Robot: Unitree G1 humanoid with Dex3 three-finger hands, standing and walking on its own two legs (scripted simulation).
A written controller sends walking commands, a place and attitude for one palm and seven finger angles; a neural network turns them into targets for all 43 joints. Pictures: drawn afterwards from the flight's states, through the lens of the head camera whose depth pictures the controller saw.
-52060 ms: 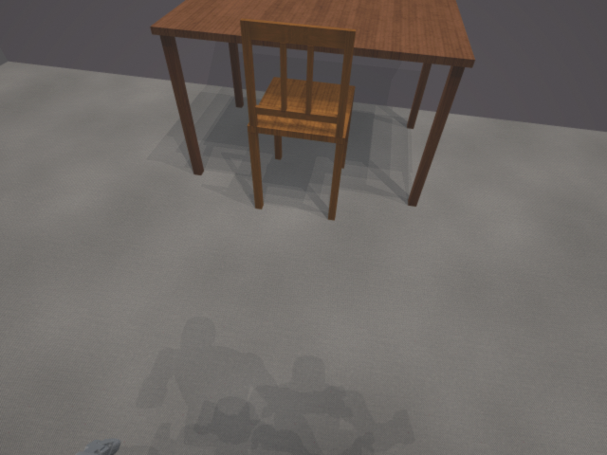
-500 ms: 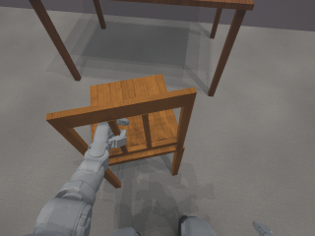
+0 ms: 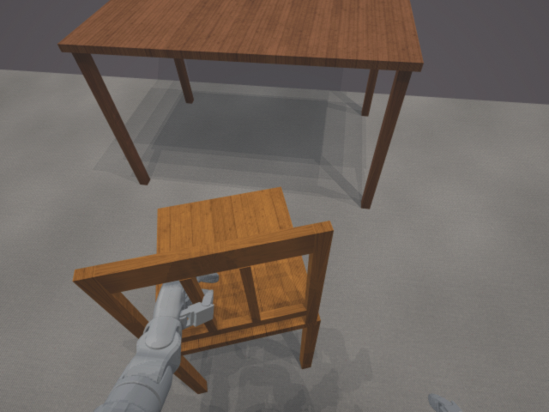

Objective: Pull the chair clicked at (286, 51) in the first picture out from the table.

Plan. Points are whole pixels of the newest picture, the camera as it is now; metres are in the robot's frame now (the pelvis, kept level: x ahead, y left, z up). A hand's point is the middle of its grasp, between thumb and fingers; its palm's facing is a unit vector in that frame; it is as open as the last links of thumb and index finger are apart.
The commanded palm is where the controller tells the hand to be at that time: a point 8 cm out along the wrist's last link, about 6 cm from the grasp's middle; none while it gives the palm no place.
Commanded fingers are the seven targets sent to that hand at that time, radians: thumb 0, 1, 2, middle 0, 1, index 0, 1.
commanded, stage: stop walking, hand still on the chair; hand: left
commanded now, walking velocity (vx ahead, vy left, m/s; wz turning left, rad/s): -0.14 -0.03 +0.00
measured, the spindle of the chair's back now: (201, 304) +0.31 +0.15 -0.11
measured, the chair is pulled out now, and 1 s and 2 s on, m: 0.63 0.63 0.63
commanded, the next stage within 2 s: open the thumb and straighten the fingers in 0.40 s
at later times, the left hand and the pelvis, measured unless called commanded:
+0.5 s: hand (207, 307) +0.29 +0.13 -0.06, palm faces +0.00 -0.99 -0.17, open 5.2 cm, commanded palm +0.27 +0.18 -0.04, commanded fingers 0.00 0.78 0.84 -0.50 -1.45 -0.50 -1.45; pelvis +0.00 +0.01 +0.00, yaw -1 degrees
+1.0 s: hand (202, 304) +0.29 +0.14 -0.07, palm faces +0.00 -0.99 -0.15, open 14.3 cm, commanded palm +0.27 +0.20 -0.05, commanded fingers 0.00 -0.55 0.20 -0.10 -0.29 -0.10 -0.29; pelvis +0.01 +0.02 -0.03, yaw +1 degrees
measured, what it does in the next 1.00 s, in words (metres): stands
